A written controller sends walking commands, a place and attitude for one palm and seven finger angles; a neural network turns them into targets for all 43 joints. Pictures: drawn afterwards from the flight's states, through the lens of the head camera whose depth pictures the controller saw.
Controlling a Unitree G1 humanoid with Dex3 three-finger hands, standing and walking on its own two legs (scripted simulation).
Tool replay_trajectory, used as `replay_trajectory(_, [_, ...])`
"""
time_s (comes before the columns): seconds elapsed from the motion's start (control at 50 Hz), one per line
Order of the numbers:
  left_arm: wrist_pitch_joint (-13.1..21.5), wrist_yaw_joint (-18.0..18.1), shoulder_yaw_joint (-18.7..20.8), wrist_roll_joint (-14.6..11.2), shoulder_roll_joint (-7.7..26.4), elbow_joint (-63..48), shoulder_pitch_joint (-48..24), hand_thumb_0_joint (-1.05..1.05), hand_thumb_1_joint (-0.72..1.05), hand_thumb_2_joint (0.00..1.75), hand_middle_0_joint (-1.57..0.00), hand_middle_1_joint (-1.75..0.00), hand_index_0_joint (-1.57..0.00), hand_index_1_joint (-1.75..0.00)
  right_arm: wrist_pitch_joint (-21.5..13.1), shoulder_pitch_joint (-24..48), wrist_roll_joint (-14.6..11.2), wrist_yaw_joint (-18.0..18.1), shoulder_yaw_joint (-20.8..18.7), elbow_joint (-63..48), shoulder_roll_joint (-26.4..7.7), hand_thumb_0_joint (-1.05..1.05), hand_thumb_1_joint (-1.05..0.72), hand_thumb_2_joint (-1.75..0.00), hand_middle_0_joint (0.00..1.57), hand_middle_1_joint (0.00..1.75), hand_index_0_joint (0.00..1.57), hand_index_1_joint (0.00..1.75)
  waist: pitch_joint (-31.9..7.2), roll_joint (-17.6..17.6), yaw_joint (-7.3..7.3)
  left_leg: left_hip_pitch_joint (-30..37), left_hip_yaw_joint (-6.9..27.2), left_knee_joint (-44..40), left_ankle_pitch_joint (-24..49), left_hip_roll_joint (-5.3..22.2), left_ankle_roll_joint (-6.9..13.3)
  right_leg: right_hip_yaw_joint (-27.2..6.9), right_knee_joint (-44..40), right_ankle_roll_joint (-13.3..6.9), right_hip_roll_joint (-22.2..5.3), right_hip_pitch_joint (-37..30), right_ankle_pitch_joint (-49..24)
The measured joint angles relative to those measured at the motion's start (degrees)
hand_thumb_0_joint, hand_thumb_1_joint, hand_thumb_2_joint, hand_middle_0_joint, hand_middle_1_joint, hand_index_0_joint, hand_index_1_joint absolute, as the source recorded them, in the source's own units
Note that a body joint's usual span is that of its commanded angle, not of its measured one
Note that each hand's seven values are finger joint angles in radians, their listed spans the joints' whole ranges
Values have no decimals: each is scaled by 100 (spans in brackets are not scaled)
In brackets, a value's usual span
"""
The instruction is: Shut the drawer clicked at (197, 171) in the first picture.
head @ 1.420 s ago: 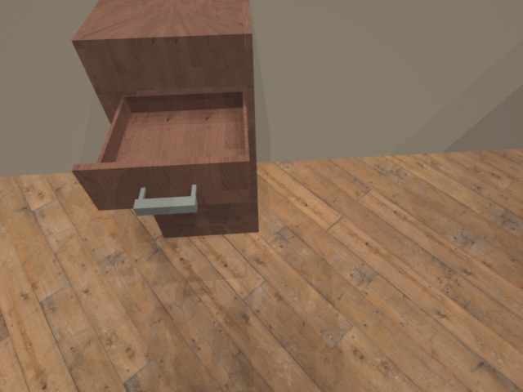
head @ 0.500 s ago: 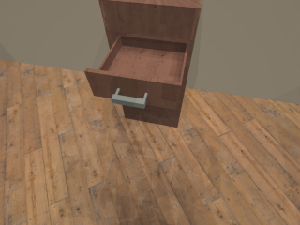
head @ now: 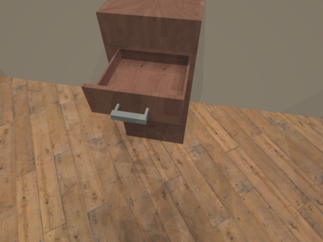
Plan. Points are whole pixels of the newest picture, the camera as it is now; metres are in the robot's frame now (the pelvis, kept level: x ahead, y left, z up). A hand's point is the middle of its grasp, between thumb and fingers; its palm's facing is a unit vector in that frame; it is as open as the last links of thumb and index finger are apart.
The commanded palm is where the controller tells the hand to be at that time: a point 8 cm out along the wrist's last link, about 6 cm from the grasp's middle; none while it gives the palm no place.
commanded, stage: look at it before walking up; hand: left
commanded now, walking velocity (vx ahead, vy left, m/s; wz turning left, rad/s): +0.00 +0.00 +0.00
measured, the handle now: (130, 112) +0.57 +0.15 -0.09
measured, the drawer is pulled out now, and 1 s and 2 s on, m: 0.30 0.30 0.30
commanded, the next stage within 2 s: turn to face it in 0.12 s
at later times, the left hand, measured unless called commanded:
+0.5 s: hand out of the picture +0.04 +0.19 -0.18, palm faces -0.01 -0.97 -0.23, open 7.4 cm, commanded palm none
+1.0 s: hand out of the picture +0.03 +0.19 -0.19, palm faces -0.01 -0.98 -0.18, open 7.4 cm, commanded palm none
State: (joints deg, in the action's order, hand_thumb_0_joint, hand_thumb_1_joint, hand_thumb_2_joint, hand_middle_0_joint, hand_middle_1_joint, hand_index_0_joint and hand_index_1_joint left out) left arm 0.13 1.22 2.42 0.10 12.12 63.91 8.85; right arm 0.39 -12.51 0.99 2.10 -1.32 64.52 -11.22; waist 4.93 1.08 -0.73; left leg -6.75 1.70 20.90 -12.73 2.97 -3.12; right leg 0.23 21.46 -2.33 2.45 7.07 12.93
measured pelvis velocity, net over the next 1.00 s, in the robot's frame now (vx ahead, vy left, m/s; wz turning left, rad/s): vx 0.08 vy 0.01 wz -0.13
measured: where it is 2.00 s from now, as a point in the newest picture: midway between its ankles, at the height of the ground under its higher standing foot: outside the picture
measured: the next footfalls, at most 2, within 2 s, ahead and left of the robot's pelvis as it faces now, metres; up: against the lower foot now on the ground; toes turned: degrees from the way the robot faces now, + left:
left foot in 0.98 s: +0.16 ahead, +0.13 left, +0.00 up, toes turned -3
right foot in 1.22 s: +0.22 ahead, -0.14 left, +0.00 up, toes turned -10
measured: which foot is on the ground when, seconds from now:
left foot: down 0.00-0.74, up 0.76-0.96, down 0.98-1.00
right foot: down 0.00-0.98, up 1.00-1.00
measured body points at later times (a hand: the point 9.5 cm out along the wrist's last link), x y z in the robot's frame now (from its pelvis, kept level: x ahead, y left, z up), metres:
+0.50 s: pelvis -0.01 +0.00 +0.00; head +0.02 +0.00 +0.44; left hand +0.04 +0.25 -0.16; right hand +0.00 -0.23 -0.17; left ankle -0.01 +0.15 -0.74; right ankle -0.01 -0.09 -0.74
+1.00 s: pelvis +0.08 +0.01 -0.02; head +0.12 +0.01 +0.43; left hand +0.03 +0.24 -0.17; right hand +0.11 -0.24 -0.16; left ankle +0.13 +0.13 -0.75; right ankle -0.01 -0.09 -0.74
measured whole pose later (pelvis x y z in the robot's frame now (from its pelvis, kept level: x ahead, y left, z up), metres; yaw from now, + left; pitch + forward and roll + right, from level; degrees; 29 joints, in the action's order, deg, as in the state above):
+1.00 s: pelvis +0.08 +0.01 -0.02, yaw -7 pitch -1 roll +0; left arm 0.4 0.1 4.3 0.7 8.6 65.2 21.6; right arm -3.4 -10.7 1.5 1.3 -3.0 58.7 -9.4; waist 5.9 -1.4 1.3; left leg -16.3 -3.6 30.3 -11.7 2.7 0.3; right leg -4.2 37.4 -2.6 3.2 9.2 25.0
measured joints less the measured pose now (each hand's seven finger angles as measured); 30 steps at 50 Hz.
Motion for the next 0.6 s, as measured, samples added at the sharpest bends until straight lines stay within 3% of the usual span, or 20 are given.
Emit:
replay_trajectory(0.26, [7, -16, -14, -5, 73, -62, -141, 1, 90, 90, -20, -30, -20, -29, -11, -26, 13, -23, 14, 14, -62, 1, -90, -90, 20, 30, 20, 30, -58, 5, -52, 49, -38, -74, 50, 15, -6, -35, -63, -2, 13, -30, -57])
replay_trajectory(0.6, [-220, -104, 114, 65, -216, -161, 291, 1, 90, 90, -20, -30, -20, -29, 41, -140, 57, -18, -77, -246, 224, 0, -90, -90, 20, 30, 20, 30, -3, -53, 31, -218, -429, 556, -334, 93, 53, -412, 688, 7, 111, 452, 239])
